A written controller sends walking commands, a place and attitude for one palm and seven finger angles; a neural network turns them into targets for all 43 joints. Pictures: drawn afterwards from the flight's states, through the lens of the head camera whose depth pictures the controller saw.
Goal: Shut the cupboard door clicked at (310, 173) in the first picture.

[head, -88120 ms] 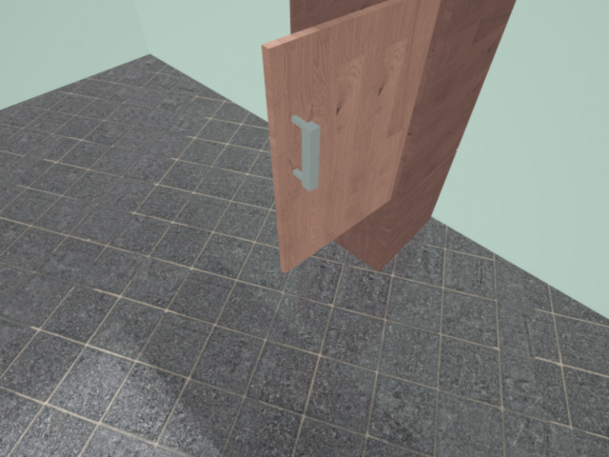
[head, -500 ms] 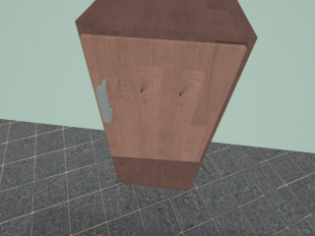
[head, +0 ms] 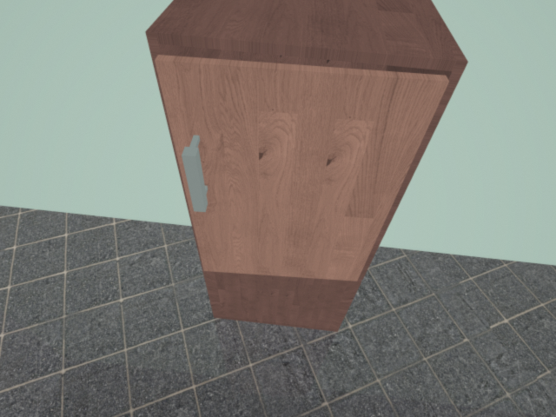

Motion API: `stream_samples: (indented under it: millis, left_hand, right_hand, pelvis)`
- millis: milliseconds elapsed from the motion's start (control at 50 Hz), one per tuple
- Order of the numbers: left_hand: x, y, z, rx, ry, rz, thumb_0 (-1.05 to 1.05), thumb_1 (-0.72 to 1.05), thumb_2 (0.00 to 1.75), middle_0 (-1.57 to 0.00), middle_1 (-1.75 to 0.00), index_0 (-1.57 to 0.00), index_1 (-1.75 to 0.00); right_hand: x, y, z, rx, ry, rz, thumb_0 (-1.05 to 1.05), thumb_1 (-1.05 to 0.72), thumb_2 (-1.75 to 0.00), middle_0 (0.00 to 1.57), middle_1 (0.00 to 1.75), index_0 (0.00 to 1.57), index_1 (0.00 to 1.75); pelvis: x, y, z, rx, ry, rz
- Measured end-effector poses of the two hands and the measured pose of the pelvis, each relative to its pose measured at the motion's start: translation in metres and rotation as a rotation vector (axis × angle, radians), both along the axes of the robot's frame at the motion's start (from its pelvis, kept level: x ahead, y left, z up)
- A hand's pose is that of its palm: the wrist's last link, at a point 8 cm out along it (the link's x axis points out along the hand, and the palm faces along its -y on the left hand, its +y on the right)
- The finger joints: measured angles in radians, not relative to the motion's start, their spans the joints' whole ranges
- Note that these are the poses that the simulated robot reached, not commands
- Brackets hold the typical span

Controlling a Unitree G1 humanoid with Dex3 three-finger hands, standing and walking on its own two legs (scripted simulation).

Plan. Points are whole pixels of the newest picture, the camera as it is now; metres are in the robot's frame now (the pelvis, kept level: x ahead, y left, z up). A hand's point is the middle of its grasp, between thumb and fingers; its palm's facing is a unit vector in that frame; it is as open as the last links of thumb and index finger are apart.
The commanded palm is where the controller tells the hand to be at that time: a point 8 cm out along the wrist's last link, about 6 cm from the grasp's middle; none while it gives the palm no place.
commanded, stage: come to a stop and stand still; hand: left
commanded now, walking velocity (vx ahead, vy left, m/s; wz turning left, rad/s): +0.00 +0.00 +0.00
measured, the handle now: (198, 174) +0.50 +0.18 +0.04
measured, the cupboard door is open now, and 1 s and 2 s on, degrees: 3 3 3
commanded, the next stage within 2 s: look again from close up in 0.36 s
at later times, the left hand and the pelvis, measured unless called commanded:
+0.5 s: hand out of the picture -0.03 +0.17 -0.18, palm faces +0.02 -0.99 -0.16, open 7.3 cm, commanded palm none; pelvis -0.01 +0.01 +0.00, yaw +0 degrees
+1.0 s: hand out of the picture -0.03 +0.21 -0.18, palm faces +0.01 -0.98 -0.21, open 7.3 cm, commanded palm none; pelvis -0.04 +0.02 -0.01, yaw +0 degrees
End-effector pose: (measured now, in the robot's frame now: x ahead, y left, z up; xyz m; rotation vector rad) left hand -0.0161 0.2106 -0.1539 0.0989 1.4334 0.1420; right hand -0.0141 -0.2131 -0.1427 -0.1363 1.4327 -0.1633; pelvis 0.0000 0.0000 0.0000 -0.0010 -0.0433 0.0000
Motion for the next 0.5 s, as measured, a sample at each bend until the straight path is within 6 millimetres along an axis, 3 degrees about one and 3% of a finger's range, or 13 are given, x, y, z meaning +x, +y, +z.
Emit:
stream_samples:
  millis: [500]
  left_hand:
    - [-0.015,0.009,0.000,0.008,0.014,-0.015,0.00,0.91,0.90,-0.20,-0.30,-0.20,-0.30]
  right_hand:
    - [0.002,0.003,-0.001,-0.010,-0.021,0.017,0.01,-0.91,-0.90,0.20,0.30,0.20,0.30]
  pelvis:
    - [-0.008,0.011,-0.002,-0.013,0.014,-0.002]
